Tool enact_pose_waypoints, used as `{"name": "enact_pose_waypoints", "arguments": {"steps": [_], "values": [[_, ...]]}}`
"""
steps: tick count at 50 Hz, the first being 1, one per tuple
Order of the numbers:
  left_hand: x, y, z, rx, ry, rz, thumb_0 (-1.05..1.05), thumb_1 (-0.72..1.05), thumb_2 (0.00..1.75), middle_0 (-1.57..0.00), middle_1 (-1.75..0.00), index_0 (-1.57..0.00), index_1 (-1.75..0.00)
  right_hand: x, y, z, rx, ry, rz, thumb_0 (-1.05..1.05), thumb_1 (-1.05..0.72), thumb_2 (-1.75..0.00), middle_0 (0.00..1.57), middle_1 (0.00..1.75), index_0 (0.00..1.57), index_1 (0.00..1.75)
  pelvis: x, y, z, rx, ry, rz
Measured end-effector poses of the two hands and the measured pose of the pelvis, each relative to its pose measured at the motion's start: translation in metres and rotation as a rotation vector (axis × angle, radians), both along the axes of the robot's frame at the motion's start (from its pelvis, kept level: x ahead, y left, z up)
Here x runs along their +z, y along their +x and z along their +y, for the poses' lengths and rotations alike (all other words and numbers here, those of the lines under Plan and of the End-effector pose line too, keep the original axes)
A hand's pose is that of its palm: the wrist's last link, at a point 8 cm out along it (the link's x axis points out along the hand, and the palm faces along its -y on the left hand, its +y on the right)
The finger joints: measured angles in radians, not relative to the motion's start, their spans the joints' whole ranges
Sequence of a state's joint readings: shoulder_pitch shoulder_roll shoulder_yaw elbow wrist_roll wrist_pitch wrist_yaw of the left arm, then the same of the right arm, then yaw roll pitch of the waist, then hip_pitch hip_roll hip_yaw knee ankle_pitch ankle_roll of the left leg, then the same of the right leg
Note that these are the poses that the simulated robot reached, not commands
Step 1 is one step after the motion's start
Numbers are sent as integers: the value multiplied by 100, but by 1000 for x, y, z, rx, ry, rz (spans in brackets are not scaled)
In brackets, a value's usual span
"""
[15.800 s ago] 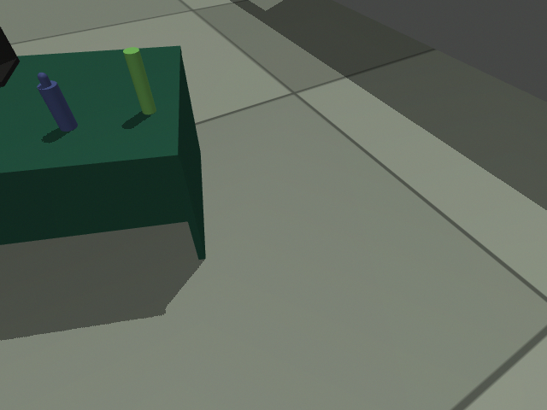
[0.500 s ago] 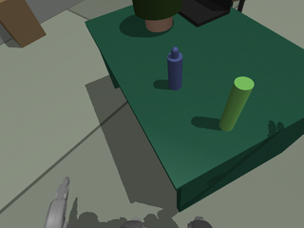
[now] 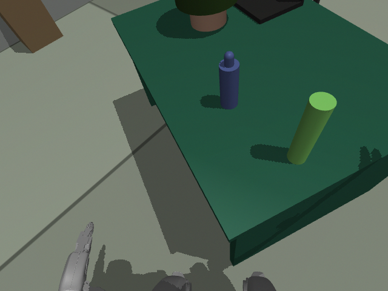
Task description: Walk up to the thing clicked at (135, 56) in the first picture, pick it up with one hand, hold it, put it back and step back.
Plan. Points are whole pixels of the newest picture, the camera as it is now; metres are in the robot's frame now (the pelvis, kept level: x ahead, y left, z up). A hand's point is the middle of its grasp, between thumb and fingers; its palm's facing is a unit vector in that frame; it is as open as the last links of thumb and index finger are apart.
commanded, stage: go down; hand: right
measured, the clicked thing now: (307, 133) +0.46 -0.20 +0.00
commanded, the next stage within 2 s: approach in 0.94 s
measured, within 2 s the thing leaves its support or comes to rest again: neither
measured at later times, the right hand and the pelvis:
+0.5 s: hand out of the picture +0.37 -0.39 +0.08, palm faces +0.22 +0.98 +0.02, open 17.7 cm; pelvis +0.00 +0.00 +0.00, yaw +0 degrees
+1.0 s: hand out of the picture +0.36 -0.39 +0.07, palm faces +0.22 +0.98 +0.01, open 17.7 cm; pelvis -0.01 +0.00 +0.00, yaw +0 degrees
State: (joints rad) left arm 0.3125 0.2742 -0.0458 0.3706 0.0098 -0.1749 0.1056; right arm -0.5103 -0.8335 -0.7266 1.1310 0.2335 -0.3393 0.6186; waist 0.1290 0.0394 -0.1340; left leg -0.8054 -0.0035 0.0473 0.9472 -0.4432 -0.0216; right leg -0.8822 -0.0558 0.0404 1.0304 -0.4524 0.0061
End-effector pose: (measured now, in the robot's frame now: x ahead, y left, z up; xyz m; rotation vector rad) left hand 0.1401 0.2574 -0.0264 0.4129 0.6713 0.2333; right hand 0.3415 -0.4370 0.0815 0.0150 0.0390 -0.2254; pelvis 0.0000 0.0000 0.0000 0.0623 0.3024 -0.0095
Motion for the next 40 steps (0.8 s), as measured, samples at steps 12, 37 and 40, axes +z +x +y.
{"name": "enact_pose_waypoints", "arguments": {"steps": [12, 37, 40], "values": [[2, 9, -6, -15, -8, -13, -1, -54, 6, -6, -6, -5, -6, 4, -1, -2, 1, -1, -4, -1, 57, -6, 5, 5, 5, 6, 1, 3, -1, -8, 2, -6], [6, -2, -2, -7, 8, -28, -1, -53, 5, -6, -6, -6, -5, 4, -5, -1, 12, -12, -4, -1, 61, -7, 4, 6, 5, 6, 0, -8, -4, -5, 3, -17], [7, -3, -3, -16, 5, -37, -1, -52, 5, -6, -6, -6, -5, -1, -6, -2, 12, -6, 7, -1, 61, -7, 3, 6, 5, 6, -1, -9, -4, -2, 2, -11]]}}
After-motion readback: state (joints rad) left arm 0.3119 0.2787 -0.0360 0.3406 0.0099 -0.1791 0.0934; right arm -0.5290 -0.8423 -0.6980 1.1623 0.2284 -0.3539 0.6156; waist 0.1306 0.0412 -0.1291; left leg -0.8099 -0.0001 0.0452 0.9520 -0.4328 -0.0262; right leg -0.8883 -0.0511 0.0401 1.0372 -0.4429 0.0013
